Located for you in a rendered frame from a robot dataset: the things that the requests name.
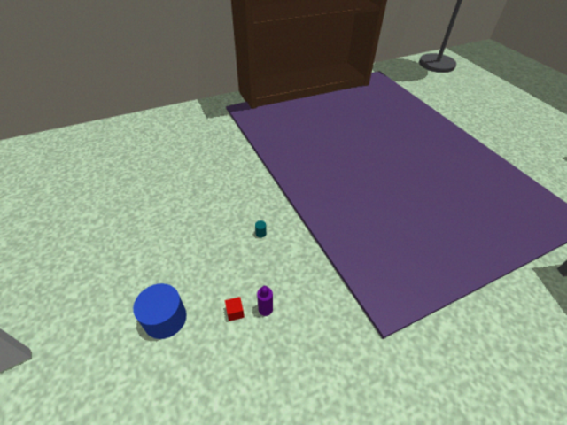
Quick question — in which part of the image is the bookshelf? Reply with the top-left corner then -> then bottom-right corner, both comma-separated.
231,0 -> 387,109

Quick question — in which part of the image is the floor lamp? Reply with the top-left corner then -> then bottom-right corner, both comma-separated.
419,0 -> 462,73

